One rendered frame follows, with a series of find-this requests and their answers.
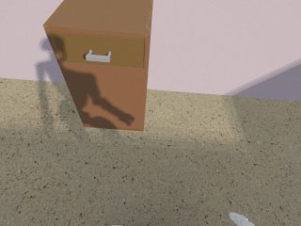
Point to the cabinet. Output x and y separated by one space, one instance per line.
106 97

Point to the drawer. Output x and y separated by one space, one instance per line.
125 52

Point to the handle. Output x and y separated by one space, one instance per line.
98 58

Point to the right robot hand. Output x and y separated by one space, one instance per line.
240 220

